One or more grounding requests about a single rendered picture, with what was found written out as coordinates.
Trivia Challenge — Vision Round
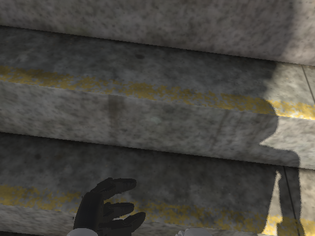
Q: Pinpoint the left robot hand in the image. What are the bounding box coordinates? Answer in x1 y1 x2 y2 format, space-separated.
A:
73 177 146 236

